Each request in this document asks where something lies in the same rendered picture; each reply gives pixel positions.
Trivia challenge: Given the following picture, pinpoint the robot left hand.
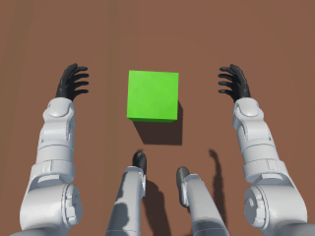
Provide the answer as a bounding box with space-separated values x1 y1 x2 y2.
55 63 89 102

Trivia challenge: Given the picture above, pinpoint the carton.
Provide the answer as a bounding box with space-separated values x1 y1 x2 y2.
127 70 179 123

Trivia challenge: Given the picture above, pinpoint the robot right foot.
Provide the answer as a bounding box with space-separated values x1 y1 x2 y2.
176 166 190 207

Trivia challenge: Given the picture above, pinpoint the right robot thigh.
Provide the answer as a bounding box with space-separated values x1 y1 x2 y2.
181 178 230 236

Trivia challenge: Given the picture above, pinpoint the left robot upper arm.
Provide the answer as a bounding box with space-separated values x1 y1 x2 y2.
10 183 83 236

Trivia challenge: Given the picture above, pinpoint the robot left forearm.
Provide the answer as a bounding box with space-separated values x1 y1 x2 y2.
20 97 76 230

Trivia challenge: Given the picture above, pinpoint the robot right hand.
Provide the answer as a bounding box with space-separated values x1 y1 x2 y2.
218 64 251 103

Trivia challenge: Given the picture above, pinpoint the robot right forearm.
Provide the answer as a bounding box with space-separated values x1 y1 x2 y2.
232 97 307 221

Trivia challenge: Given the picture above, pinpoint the right robot upper arm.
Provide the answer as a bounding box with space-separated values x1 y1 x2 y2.
244 184 315 236

